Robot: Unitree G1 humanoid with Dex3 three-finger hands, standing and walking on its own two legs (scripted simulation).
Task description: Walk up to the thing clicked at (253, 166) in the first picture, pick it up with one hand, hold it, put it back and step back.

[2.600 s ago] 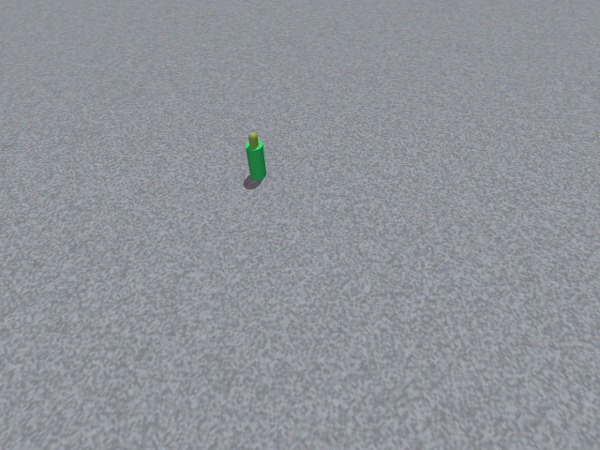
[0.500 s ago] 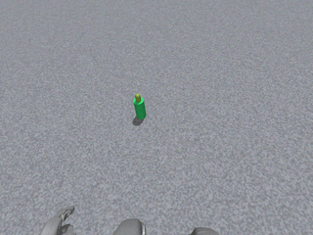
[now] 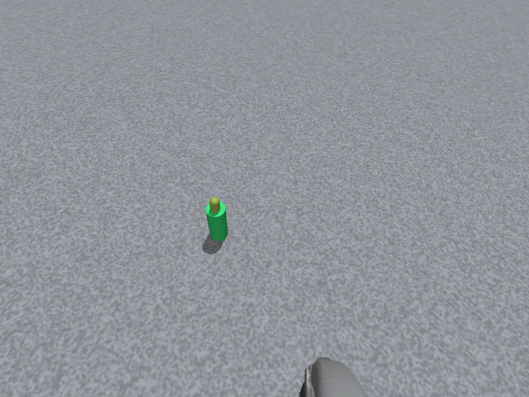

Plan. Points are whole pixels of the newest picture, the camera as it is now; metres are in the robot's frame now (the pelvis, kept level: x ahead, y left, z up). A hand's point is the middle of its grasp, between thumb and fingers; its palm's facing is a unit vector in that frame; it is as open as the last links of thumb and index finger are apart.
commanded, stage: walk up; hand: left
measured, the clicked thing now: (216, 217) +0.84 +0.18 -0.64
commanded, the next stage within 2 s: none
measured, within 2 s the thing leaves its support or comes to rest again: neither
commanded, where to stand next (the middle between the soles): +0.50 -0.04 m, yaw +2 degrees
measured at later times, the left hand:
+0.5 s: hand (128, 340) +0.22 +0.25 -0.14, palm faces +0.01 -0.93 -0.36, open 7.4 cm
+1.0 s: hand (158, 235) +0.44 +0.24 -0.14, palm faces -0.03 -0.91 -0.42, open 7.4 cm
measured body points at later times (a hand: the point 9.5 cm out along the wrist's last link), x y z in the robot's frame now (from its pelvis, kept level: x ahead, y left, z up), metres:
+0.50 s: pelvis +0.19 -0.02 -0.01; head +0.21 -0.02 +0.44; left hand +0.22 +0.30 -0.12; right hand +0.28 -0.35 -0.11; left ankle +0.30 +0.11 -0.73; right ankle +0.17 -0.15 -0.74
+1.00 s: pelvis +0.36 -0.05 -0.02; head +0.38 -0.07 +0.43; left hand +0.44 +0.28 -0.11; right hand +0.40 -0.38 -0.14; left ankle +0.31 +0.10 -0.72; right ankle +0.45 -0.17 -0.74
